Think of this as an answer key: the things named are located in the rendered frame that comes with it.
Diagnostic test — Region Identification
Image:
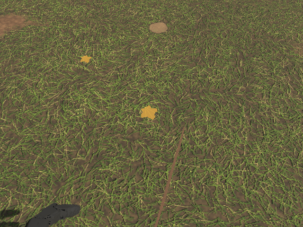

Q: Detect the left robot hand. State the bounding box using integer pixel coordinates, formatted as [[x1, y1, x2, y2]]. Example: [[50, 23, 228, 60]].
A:
[[25, 202, 80, 227]]

